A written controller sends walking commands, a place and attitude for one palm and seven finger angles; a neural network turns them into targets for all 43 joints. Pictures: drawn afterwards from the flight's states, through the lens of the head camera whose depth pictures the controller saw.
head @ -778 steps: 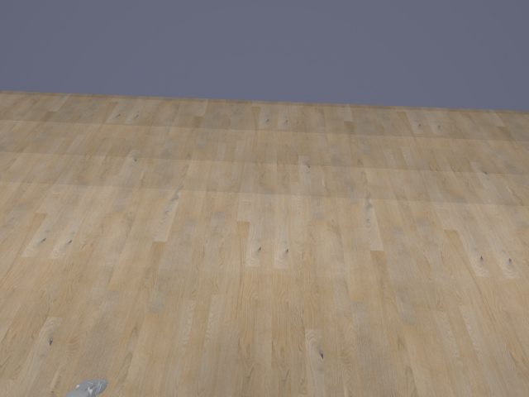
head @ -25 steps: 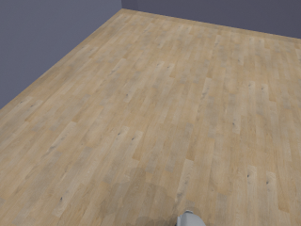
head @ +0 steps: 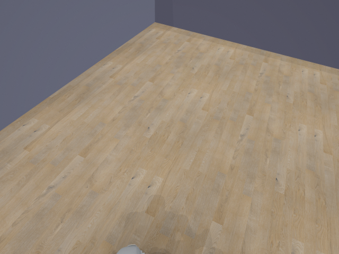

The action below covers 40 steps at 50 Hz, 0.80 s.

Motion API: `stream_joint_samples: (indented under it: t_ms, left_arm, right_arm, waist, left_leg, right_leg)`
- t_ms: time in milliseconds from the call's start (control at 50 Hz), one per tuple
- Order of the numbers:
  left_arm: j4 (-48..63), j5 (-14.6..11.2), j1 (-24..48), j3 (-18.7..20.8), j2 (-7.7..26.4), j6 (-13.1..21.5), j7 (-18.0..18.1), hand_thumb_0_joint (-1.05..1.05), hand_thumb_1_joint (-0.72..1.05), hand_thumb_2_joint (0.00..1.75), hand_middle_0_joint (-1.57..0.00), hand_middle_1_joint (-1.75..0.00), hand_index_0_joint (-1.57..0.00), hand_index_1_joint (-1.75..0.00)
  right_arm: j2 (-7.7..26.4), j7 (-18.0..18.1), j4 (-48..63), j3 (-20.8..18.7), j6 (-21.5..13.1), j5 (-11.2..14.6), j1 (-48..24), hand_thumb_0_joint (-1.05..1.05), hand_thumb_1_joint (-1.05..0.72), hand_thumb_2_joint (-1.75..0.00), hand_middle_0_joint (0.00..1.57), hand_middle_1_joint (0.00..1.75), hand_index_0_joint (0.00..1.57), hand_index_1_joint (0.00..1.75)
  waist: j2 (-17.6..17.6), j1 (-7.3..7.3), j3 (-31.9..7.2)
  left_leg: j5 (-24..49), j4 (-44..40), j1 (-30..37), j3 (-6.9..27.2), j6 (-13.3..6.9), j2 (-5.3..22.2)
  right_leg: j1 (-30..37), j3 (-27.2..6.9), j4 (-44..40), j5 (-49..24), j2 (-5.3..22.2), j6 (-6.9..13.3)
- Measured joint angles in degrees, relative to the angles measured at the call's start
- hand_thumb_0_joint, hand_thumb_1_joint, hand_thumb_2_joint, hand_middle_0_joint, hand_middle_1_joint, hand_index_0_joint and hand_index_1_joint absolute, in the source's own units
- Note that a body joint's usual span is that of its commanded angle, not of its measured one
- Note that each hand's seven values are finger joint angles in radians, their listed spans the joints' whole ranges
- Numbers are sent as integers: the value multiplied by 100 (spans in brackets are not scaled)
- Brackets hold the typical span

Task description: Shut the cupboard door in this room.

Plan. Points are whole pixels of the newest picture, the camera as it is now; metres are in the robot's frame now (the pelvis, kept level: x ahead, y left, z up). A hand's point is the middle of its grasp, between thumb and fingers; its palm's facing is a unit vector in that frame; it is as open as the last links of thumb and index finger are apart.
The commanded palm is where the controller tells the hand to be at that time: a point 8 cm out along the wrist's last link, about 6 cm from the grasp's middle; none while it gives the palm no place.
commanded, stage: walk around to get in front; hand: left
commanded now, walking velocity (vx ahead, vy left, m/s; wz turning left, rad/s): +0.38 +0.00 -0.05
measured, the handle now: out of the picture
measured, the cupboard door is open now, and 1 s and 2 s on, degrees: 83 83 83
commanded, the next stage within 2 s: walk to a spot facing it in 0.92 s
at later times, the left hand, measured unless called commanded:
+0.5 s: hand (127, 193) +0.31 +0.16 -0.16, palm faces -0.09 -0.97 -0.21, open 7.4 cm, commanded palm none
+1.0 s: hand (142, 191) +0.34 +0.12 -0.18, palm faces +0.15 -0.98 -0.14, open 7.3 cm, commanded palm none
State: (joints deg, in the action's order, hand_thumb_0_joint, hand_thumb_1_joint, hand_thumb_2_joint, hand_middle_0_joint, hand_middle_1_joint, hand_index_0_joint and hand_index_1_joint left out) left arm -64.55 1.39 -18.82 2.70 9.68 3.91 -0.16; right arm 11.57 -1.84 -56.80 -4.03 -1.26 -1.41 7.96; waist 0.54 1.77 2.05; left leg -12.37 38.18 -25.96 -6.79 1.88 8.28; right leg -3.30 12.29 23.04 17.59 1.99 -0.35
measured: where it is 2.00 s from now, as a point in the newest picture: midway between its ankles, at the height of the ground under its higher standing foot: (178, 204)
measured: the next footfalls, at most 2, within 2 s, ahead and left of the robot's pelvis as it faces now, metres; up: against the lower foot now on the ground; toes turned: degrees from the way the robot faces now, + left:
left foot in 0.04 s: +0.16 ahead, +0.13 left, +0.00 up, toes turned +11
right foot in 0.54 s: +0.34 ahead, -0.16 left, +0.00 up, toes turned -14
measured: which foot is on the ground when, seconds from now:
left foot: up 0.00-0.02, down 0.04-0.54, up 0.56-1.00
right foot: down 0.00-0.06, up 0.08-0.52, down 0.54-1.00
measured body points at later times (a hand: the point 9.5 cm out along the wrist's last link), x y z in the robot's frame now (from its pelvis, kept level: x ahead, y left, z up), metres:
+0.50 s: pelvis +0.20 -0.02 +0.00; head +0.23 -0.04 +0.44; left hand +0.32 +0.21 -0.14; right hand +0.09 -0.21 -0.16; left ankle +0.12 +0.12 -0.74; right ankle +0.29 -0.15 -0.72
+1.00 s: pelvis +0.41 -0.04 +0.00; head +0.44 -0.02 +0.44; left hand +0.33 +0.17 -0.17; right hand +0.55 -0.27 -0.14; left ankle +0.52 +0.08 -0.72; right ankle +0.30 -0.15 -0.74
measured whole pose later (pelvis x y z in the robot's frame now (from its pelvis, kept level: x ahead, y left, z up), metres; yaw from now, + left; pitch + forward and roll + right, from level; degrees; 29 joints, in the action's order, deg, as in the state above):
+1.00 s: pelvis +0.41 -0.04 +0.00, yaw +4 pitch -1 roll -2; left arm -65.8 1.4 -21.8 1.5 8.1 4.5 0.4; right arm 11.6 -2.3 -57.0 -3.4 -0.3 -1.4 4.5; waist 0.3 2.5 4.5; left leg -10.6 39.2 -28.8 -7.3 -0.6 6.2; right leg 3.0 17.8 20.2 21.2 3.3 -2.1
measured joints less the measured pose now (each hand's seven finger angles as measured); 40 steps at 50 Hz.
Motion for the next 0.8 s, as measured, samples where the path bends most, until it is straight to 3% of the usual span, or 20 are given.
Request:
stream_joint_samples:
  t_ms: [60, 120, 160, 240, 320, 380, 520, 540, 580, 640, 700, 800]
  left_arm:
    - [-95, -21, -205, 14, 3, -79, -26, 0, 92, 90, -20, -30, -20, -30]
    - [-145, -32, -150, 14, 24, -243, -51, 1, 91, 90, -20, -30, -20, -30]
    - [-120, -15, -39, 34, 47, -283, -87, 1, 91, 90, -20, -30, -20, -30]
    - [107, 25, 222, 90, 90, -298, -108, 1, 91, 90, -20, -30, -20, -30]
    - [338, 25, 488, 147, 103, -356, -111, 1, 91, 90, -20, -30, -20, -30]
    - [466, 9, 717, 159, 96, -399, -126, 1, 91, 90, -19, -30, -20, -30]
    - [678, 12, 1119, 125, 56, -265, -171, 1, 91, 90, -19, -30, -20, -30]
    - [695, 24, 1149, 117, 52, -176, -168, 1, 91, 90, -19, -30, -20, -30]
    - [695, 3, 1201, 95, -23, 1, -122, 1, 91, 90, -20, -30, -20, -30]
    - [618, -32, 1084, 38, -154, 46, -65, 0, 91, 90, -20, -30, -20, -30]
    - [549, -74, 871, 142, -144, 116, 76, -2, 95, 90, -20, -30, -21, -30]
    - [291, -9, 410, 31, -71, 155, 78, -2, 95, 90, -20, -30, -21, -30]
  right_arm:
    - [19, 7, 64, 37, -144, -34, -61, 0, -92, -90, 19, 29, 20, 30]
    - [-65, 80, 90, 86, -263, -54, -20, 0, -92, -90, 19, 30, 20, 30]
    - [-149, 131, 31, 113, -255, -42, 145, 0, -92, -90, 19, 30, 20, 30]
    - [-254, 250, -246, 68, -252, -3, 612, 0, -94, -90, 20, 30, 20, 30]
    - [-300, 250, -548, 66, -227, 8, 1092, 0, -94, -90, 20, 30, 20, 30]
    - [-359, 236, -726, 60, -203, 2, 1385, 0, -93, -90, 20, 30, 20, 30]
    - [-434, 192, -975, 41, -97, -34, 1777, 0, -92, -90, 20, 30, 20, 30]
    - [-440, 177, -1008, 43, -79, -20, 1816, 0, -92, -90, 20, 30, 20, 30]
    - [-403, 150, -1043, 61, 39, 27, 1668, 0, -91, -90, 20, 30, 20, 30]
    - [-314, 143, -940, 28, 98, 33, 1329, 1, -91, -90, 20, 30, 20, 30]
    - [-210, 146, -719, -12, 56, -4, 973, 1, -92, -90, 19, 30, 20, 30]
    - [-46, 98, -364, -54, 65, -17, 407, 0, -92, -90, 19, 29, 20, 30]
  waist:
    - [-108, 43, 39]
    - [-197, 27, 158]
    - [-188, -19, 164]
    - [-196, -77, 106]
    - [-185, -149, 40]
    - [-153, -238, 48]
    - [0, -470, 124]
    - [40, -450, 131]
    - [145, -411, 226]
    - [168, -361, 238]
    - [204, -301, 144]
    - [181, -229, -15]
  left_leg:
    - [198, -528, 459, -172, -146, -151]
    - [-78, -266, 602, -335, -387, -239]
    - [-129, -514, 856, -402, -409, -294]
    - [-11, -1235, 1405, -524, -380, -458]
    - [-30, -1717, 1872, -622, -320, -553]
    - [-137, -1902, 2165, -672, -218, -555]
    - [-944, -1354, 2517, -768, 227, -236]
    - [-1196, -898, 2401, -722, 218, -107]
    - [-1613, 810, 1746, -194, 38, -48]
    - [-1103, 2760, 679, 260, -123, -192]
    - [-479, 3014, -53, 327, -109, -135]
    - [-17, 2362, -704, 281, -9, -66]
  right_leg:
    - [-45, -68, 703, 522, 198, -111]
    - [-939, -594, 2925, 987, 235, 40]
    - [-1543, -716, 3879, 683, 256, 90]
    - [-2431, -846, 4269, -62, 432, 19]
    - [-2940, -897, 3964, -558, 584, -93]
    - [-2996, -842, 3223, -711, 662, -142]
    - [-2198, -546, 1239, -709, 480, -20]
    - [-2058, -482, 1111, -805, 408, 104]
    - [-2065, -383, 1490, -488, 295, 263]
    - [-1688, -262, 1254, -265, 214, 286]
    - [-1207, -122, 662, -346, 95, 295]
    - [-512, 65, -14, -320, 12, 254]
